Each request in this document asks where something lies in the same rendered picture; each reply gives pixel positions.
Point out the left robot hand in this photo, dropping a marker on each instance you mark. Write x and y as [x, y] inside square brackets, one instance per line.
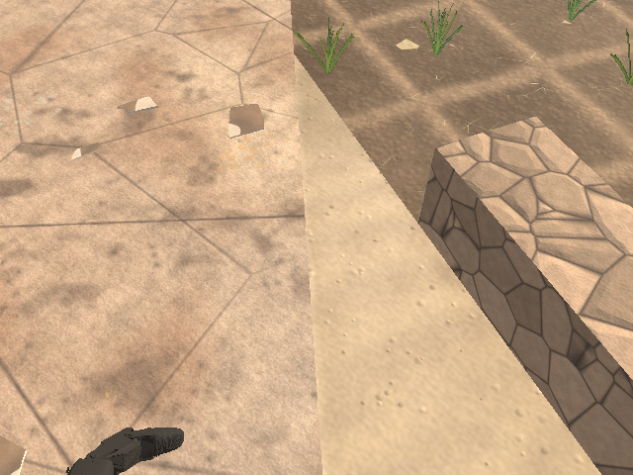
[126, 448]

